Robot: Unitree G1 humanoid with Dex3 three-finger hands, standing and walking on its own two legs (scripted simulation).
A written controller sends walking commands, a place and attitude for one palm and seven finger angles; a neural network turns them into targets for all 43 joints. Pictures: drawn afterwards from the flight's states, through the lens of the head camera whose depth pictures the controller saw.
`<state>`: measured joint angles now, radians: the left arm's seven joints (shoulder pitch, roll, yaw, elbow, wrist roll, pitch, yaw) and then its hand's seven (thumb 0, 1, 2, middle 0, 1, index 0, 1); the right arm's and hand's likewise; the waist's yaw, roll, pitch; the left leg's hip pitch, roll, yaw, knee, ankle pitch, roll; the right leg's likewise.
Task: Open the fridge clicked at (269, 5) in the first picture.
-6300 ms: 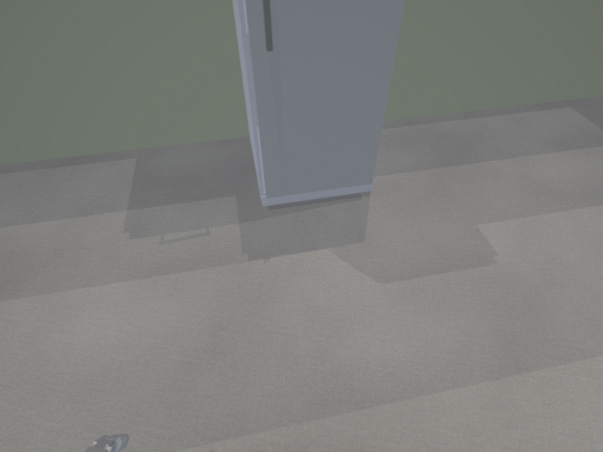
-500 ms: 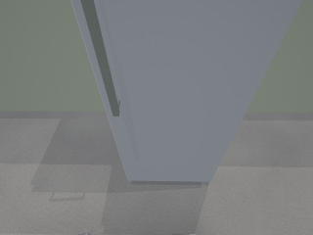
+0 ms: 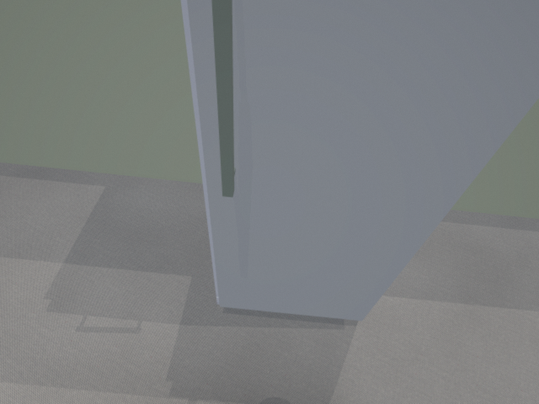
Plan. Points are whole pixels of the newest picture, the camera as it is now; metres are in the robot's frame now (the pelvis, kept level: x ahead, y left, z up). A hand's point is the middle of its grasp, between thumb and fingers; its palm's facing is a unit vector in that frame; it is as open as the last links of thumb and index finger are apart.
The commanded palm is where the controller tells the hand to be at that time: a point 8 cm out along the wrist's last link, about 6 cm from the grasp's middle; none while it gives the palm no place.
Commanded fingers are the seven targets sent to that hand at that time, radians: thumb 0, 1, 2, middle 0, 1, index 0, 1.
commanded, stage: come to a stop and stand still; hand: left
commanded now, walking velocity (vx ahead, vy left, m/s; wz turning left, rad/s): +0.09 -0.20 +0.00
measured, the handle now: (227, 65) +0.49 +0.12 +0.25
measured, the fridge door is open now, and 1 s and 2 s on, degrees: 0 0 0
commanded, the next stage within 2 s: look again from close up in 1.12 s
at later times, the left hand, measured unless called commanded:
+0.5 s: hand out of the picture -0.01 +0.14 -0.17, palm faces +0.00 -0.98 -0.20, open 7.3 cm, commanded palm none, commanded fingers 0.00 0.90 0.90 -0.20 -0.30 -0.20 -0.30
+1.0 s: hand out of the picture -0.04 +0.09 -0.17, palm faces +0.05 -0.99 -0.15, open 7.4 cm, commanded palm none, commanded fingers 0.00 0.90 0.90 -0.20 -0.30 -0.20 -0.30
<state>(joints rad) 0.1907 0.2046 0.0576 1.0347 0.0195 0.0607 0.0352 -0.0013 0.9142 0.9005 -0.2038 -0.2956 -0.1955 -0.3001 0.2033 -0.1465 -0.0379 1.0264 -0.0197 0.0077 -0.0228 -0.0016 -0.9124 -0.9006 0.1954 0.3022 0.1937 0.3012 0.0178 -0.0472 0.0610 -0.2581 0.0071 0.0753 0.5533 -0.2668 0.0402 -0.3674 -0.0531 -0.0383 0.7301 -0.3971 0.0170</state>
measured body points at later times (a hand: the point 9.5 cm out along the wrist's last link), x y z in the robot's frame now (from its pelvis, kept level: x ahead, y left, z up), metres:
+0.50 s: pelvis -0.02 -0.03 +0.01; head -0.02 -0.04 +0.46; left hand -0.01 +0.19 -0.15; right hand -0.05 -0.25 -0.16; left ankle +0.02 +0.09 -0.73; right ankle -0.06 -0.14 -0.73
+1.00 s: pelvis -0.01 -0.05 +0.01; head +0.00 -0.05 +0.46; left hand -0.04 +0.14 -0.16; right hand -0.03 -0.26 -0.16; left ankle +0.02 +0.09 -0.73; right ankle -0.06 -0.15 -0.73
